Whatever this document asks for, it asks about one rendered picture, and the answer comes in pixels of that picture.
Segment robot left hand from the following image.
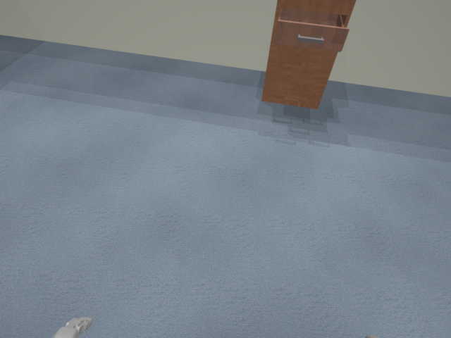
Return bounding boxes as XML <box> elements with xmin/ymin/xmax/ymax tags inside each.
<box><xmin>52</xmin><ymin>317</ymin><xmax>93</xmax><ymax>338</ymax></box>

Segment handle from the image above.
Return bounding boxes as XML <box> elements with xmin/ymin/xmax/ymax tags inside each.
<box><xmin>297</xmin><ymin>34</ymin><xmax>324</xmax><ymax>44</ymax></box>

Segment cabinet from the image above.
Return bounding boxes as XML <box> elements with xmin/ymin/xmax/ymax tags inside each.
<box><xmin>261</xmin><ymin>0</ymin><xmax>356</xmax><ymax>109</ymax></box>

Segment drawer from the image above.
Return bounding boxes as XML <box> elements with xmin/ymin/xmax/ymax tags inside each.
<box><xmin>274</xmin><ymin>8</ymin><xmax>350</xmax><ymax>52</ymax></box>

